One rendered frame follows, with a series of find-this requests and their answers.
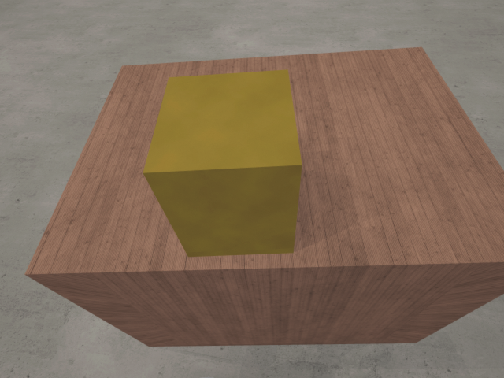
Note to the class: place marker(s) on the carton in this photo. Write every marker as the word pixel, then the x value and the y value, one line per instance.
pixel 224 163

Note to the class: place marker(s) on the pedestal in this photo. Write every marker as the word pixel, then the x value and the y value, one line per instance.
pixel 399 231

